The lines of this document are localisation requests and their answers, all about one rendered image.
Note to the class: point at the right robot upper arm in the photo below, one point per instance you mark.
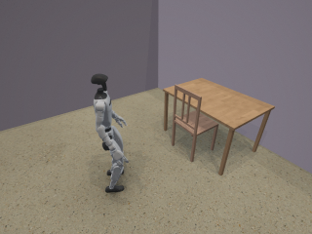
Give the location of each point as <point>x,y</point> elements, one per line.
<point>99,109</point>

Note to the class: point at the robot head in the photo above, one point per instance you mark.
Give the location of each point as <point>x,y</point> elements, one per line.
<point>100,79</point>

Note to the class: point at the right robot thigh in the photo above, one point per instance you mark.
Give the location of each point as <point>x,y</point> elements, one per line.
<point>107,148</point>

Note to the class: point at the robot right hand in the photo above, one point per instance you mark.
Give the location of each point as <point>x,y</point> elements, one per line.
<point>117,155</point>

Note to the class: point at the table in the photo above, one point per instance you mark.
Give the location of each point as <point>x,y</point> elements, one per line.
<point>228,107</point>

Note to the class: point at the robot left forearm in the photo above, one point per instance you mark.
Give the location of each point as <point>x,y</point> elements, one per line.
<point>114,115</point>

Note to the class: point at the chair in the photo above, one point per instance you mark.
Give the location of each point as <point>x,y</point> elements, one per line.
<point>193,122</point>

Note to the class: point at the robot right forearm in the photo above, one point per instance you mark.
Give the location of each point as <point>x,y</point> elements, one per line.
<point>105,137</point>

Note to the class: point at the robot left hand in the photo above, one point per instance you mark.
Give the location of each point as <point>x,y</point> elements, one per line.
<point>119,119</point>

